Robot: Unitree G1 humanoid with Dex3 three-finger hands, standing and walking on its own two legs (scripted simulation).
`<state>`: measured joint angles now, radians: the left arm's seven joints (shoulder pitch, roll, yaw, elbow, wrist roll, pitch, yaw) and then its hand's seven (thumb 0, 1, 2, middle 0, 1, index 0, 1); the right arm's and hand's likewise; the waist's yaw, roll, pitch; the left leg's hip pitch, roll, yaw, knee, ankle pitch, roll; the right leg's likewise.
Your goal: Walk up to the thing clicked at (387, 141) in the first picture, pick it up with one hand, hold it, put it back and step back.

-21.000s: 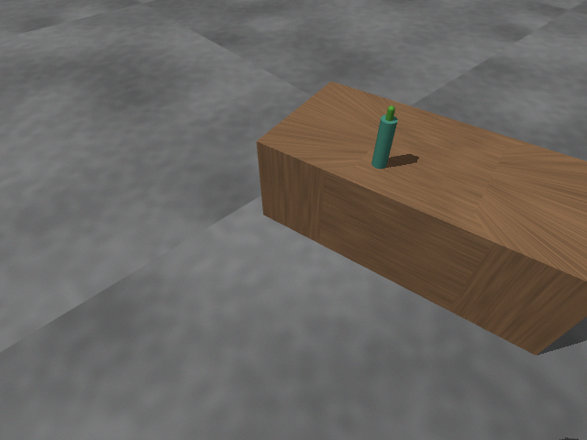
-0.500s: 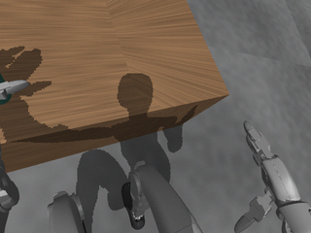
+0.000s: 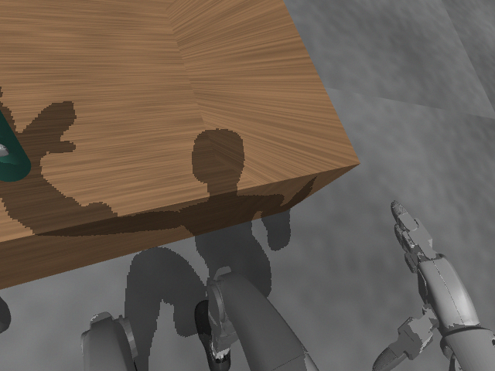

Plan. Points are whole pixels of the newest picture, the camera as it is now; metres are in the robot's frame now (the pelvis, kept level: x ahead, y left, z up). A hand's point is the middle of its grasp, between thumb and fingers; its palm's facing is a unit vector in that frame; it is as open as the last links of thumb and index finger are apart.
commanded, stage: withdraw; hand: left
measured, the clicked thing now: out of the picture +0.54 +0.22 -0.05
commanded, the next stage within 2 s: rise in 0.06 s
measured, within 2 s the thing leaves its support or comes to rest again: neither
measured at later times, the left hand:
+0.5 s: hand out of the picture +0.51 +0.36 +0.12, palm faces +0.42 -0.87 -0.26, open 17.3 cm
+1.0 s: hand out of the picture +0.33 +0.24 +0.09, palm faces +0.24 -0.93 -0.27, open 17.6 cm
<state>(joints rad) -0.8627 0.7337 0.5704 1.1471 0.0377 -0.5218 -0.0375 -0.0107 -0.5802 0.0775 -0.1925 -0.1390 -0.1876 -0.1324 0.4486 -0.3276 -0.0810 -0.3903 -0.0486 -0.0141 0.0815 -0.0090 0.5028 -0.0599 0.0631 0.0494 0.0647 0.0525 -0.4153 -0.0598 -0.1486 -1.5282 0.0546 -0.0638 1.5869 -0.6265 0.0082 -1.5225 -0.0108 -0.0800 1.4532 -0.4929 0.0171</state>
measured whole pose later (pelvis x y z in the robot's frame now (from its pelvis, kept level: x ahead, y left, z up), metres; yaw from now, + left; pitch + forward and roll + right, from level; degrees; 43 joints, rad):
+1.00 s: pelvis +0.06 +0.00 +0.14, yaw +3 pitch +12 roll -2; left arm 0.04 0.28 0.14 0.41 -0.03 0.02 0.10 -0.01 -0.57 0.04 -0.06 -0.05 -0.05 -0.05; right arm 0.39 -0.22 0.03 0.12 0.05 0.12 -0.05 0.01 -0.83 -0.86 0.19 0.29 0.19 0.29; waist -0.03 -0.01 -0.12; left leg -0.65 0.03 0.01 0.93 -0.49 0.01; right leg -0.68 -0.02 -0.03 0.87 -0.40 0.02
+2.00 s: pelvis +0.06 -0.01 +0.14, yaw +3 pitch +9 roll +0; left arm 0.44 0.21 -0.01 0.09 -0.03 0.04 0.12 -0.01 -0.54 0.05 -0.06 -0.06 -0.05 -0.05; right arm 0.45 -0.19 0.00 0.09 0.04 0.08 -0.10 0.01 -0.90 -0.90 0.20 0.30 0.20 0.30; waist 0.01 -0.01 -0.11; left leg -0.61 0.02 0.02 0.95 -0.49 0.00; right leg -0.67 -0.04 -0.02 0.93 -0.42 0.02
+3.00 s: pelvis +0.06 -0.01 +0.14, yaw +4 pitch +8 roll -2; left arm 0.47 0.21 -0.01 0.02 -0.01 0.16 0.15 -0.01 -0.53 0.06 -0.06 -0.06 -0.05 -0.05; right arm 0.30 -0.21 0.02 0.48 0.03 -0.05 -0.14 0.01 -0.90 -0.90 0.20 0.30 0.20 0.30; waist -0.02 0.02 -0.09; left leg -0.60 0.03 -0.02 0.96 -0.50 -0.01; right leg -0.62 -0.02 -0.06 0.90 -0.42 0.01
